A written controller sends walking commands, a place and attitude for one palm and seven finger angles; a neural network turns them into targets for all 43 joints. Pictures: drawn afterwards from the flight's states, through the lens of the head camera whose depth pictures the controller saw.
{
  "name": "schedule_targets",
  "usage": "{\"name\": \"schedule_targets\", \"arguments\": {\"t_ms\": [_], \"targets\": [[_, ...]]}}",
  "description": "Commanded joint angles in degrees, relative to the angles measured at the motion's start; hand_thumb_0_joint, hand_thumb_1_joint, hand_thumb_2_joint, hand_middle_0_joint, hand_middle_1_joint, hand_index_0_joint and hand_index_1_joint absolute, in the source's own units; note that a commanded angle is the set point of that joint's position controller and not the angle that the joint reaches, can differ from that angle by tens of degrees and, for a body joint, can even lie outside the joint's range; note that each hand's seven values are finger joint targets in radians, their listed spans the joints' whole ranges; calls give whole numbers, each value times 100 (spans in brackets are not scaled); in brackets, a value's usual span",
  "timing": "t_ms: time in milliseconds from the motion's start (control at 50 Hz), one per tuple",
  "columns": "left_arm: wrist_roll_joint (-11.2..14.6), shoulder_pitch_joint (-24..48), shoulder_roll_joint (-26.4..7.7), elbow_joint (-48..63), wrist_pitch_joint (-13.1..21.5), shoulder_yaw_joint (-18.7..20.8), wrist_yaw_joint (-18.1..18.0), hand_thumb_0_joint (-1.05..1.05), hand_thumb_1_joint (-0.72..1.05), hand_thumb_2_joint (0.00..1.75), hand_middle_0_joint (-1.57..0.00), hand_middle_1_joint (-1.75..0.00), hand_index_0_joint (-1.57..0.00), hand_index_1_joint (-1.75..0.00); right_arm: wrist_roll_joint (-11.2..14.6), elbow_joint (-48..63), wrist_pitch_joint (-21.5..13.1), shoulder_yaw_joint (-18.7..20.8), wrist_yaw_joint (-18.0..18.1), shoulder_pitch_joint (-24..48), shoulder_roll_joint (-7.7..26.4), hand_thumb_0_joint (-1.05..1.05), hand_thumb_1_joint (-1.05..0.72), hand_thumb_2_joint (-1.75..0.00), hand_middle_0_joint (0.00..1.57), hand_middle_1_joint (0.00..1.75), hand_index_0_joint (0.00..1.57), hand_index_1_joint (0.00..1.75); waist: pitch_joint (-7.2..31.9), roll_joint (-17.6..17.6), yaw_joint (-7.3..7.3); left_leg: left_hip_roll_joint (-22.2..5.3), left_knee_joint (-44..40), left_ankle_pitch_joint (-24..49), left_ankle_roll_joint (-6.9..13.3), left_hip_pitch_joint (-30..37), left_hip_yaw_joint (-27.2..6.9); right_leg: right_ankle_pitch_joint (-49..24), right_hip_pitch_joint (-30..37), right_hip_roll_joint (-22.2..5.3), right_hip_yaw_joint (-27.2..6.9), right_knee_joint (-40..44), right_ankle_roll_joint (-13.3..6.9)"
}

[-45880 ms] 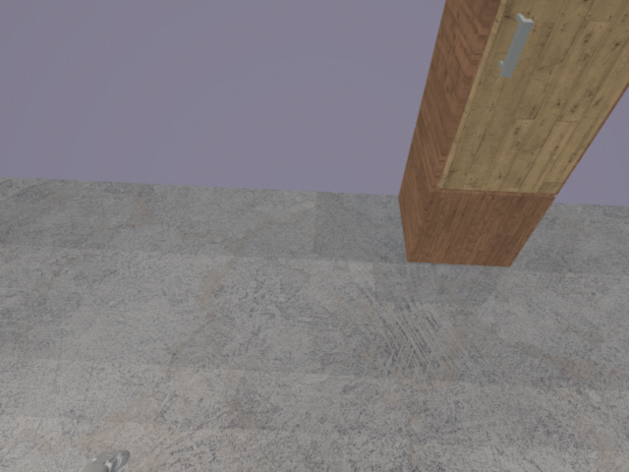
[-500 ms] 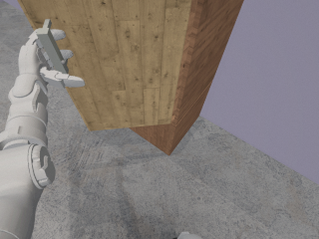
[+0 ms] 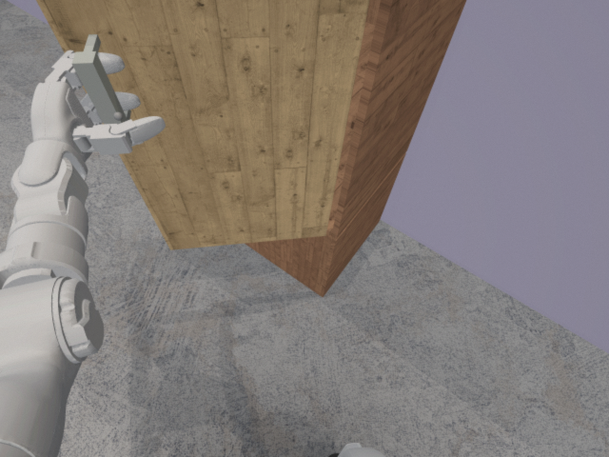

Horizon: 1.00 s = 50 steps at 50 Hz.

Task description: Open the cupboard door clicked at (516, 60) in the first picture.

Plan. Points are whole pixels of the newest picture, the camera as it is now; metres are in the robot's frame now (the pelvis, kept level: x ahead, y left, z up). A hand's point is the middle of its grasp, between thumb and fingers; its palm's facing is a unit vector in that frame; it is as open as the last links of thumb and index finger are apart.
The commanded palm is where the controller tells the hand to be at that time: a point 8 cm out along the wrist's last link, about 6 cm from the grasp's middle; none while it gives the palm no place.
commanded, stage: close the thumb around the handle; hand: left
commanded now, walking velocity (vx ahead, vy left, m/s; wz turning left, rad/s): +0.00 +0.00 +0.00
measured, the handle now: (108, 91) +0.56 +0.22 +0.14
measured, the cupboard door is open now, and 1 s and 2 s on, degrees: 44 60 88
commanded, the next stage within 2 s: pull the door open along its arc in 0.36 s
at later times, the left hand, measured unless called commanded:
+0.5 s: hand (120, 117) +0.51 +0.20 +0.14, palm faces +0.05 -1.00 +0.01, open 5.6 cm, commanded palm +0.48 +0.24 +0.14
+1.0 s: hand (133, 177) +0.41 +0.17 +0.14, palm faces +0.04 -1.00 +0.06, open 6.2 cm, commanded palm +0.35 +0.23 +0.14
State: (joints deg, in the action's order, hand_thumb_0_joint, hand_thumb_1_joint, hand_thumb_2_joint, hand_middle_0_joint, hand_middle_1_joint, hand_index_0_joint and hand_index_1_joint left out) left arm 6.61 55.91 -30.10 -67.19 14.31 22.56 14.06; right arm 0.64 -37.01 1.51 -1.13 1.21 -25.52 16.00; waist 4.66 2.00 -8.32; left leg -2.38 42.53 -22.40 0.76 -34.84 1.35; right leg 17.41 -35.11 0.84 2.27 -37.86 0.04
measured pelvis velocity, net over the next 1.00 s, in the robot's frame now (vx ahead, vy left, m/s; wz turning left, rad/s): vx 0.02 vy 0.00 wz -0.04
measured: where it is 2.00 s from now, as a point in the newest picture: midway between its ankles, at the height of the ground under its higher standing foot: outside the picture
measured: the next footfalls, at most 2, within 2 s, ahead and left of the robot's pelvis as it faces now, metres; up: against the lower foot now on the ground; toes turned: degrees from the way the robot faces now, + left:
none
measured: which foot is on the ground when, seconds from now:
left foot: down 0.00-1.00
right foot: down 0.00-1.00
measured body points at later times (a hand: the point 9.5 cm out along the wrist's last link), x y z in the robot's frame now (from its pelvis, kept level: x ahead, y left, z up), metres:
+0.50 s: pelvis -0.01 +0.00 +0.00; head +0.09 +0.01 +0.44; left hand +0.50 +0.25 +0.14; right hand -0.01 -0.27 -0.11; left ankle -0.03 +0.11 -0.71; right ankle +0.00 -0.12 -0.71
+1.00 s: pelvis +0.02 +0.00 +0.01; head +0.04 -0.02 +0.46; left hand +0.40 +0.22 +0.14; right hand +0.10 -0.26 -0.10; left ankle -0.03 +0.11 -0.71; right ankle +0.00 -0.12 -0.71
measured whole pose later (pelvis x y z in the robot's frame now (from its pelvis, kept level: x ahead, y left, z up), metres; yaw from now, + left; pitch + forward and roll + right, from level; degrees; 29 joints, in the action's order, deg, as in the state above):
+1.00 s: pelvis +0.02 +0.00 +0.01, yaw -2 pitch +9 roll -1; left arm 13.9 21.6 -14.7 -25.6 4.0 17.7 8.7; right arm 3.0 -31.5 1.5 0.1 0.0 -20.0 15.0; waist 6.8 3.4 -3.0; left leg -2.5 35.8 -21.7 0.5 -22.7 4.2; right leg 17.1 -25.2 1.3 -0.6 -33.7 0.0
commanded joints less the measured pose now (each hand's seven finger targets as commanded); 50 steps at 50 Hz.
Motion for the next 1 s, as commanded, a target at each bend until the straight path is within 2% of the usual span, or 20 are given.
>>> {"name": "schedule_targets", "arguments": {"t_ms": [0,20,60,120,140,300,360,380,400,440,460,580,720,740,780,840,900,920,960,980], "targets": [[50,2812,-1352,1010,187,73,-19,0,51,73,-37,-131,-37,-131,-14,299,-134,326,106,-746,1012,0,-90,-90,20,30,20,30,2013,229,-138,108,-381,2213,94,1326,-290,-1888,881,154,17,210,-96],[3,2913,-1431,1135,198,120,-62,0,56,76,-38,-131,-38,-131,-24,309,-150,330,104,-723,993,0,-90,-90,20,30,20,30,2181,449,-111,118,-370,2263,81,1403,-275,-1936,892,139,-18,192,-87],[-55,2887,-1304,1231,275,35,-123,0,68,80,-38,-133,-38,-133,-45,315,-175,326,76,-749,950,0,-90,-90,20,30,20,30,2313,532,-84,106,-322,2531,55,1550,-304,-2041,863,144,1,140,-104],[-38,2843,-1103,1168,342,-85,-139,0,84,88,-40,-134,-40,-134,-61,290,-187,322,47,-752,942,0,-90,-90,20,30,20,30,2256,421,-137,90,-284,2577,46,1594,-322,-2018,757,166,5,139,-86],[-20,2910,-1258,1155,359,44,-154,0,90,90,-40,-135,-40,-135,-59,271,-185,334,53,-780,968,0,-90,-90,20,30,20,30,2245,207,-145,87,-296,2486,62,1500,-324,-2020,840,170,1,144,-82],[-109,2976,-1629,1021,400,215,-105,0,90,90,-40,-135,-40,-135,-57,313,-197,299,98,-787,994,0,-90,-90,20,30,20,30,2295,280,-100,136,-297,2273,91,1289,-301,-1994,994,146,-41,108,-106],[-56,2952,-1332,1011,373,21,-62,0,90,90,-40,-135,-40,-135,-41,331,-198,288,94,-725,961,0,-90,-90,20,30,20,30,2274,408,-138,129,-300,2258,71,1374,-273,-1960,879,148,-41,148,-90],[-51,2964,-1455,961,360,112,-71,0,90,90,-40,-135,-40,-135,-40,313,-202,293,102,-743,980,0,-90,-90,20,30,20,30,2184,291,-143,118,-310,2165,74,1288,-283,-1900,873,151,-26,151,-86],[-34,2983,-1346,867,350,17,-69,0,90,90,-40,-135,-40,-135,-45,305,-199,280,106,-762,980,0,-90,-90,20,30,20,30,2067,289,-195,123,-317,2130,87,1263,-291,-1857,821,153,-21,165,-93],[-67,3167,-1521,1041,368,101,-84,0,90,90,-40,-135,-40,-135,-45,291,-208,304,111,-779,1005,0,-90,-90,20,30,20,30,2240,345,-195,118,-312,2151,77,1342,-321,-1859,818,150,-37,145,-83],[-86,3096,-1618,1076,377,187,-86,0,90,90,-40,-135,-40,-135,-46,299,-205,312,114,-788,1006,0,-90,-90,20,30,20,30,2387,470,-138,118,-286,2277,72,1409,-301,-1935,854,145,-52,134,-90],[63,2180,-1370,1376,362,184,5,0,90,90,-40,-135,-40,-135,-27,484,-187,318,72,-654,961,0,-90,-90,20,30,20,30,2576,466,139,119,-323,2575,54,1488,-221,-2214,1193,161,-21,100,-109],[380,629,-1202,2456,150,341,65,0,90,90,-40,-135,-40,-135,79,816,-139,369,46,-321,922,0,-90,-90,20,30,20,30,2557,82,492,110,-481,2974,114,1432,-54,-2849,1946,160,-41,150,-117],[414,360,-1126,2711,90,311,78,0,90,90,-40,-135,-40,-135,102,875,-131,380,41,-237,898,0,-90,-90,20,30,20,30,2565,161,542,114,-507,3082,113,1473,-17,-2958,2036,145,-48,158,-116],[523,-224,-910,3153,-56,260,76,0,90,90,-40,-135,-40,-135,144,995,-149,380,21,-87,852,0,-90,-90,20,30,20,30,2426,-46,652,119,-597,3116,125,1441,20,-3076,2223,130,-32,204,-114],[679,-1244,-604,4046,-255,193,25,0,90,90,-40,-135,-40,-135,200,1165,-194,372,-9,235,768,0,-90,-90,20,30,20,30,2241,120,820,116,-688,3417,120,1624,86,-3285,2394,92,-31,250,-118],[819,-2297,-360,4957,-482,180,-74,0,90,90,-40,-135,-40,-135,245,1338,-237,350,-33,540,710,0,-90,-90,20,30,20,30,2145,-53,981,124,-804,3454,103,1669,122,-3429,2710,54,-8,286,-128],[1022,-2394,-214,5475,-624,679,-641,0,90,90,-40,-135,-40,-135,247,1403,-303,334,-63,799,534,0,-90,-90,20,30,20,30,2059,-146,1314,173,-854,3374,45,1568,123,-3367,2759,62,52,349,-112],[1003,-2961,573,6006,-907,320,-1390,0,90,90,-40,-135,-40,-135,243,1391,-380,327,-125,1066,451,0,-90,-90,20,30,20,30,1649,-336,1202,171,-1011,3053,-26,1572,164,-3170,2689,55,126,470,-87],[929,-3198,675,6255,-984,290,-1625,0,90,90,-40,-135,-40,-135,234,1369,-393,328,-133,1143,441,0,-90,-90,20,30,20,30,1573,-399,1200,155,-1057,2979,-46,1581,156,-3058,2676,49,137,489,-89]]}}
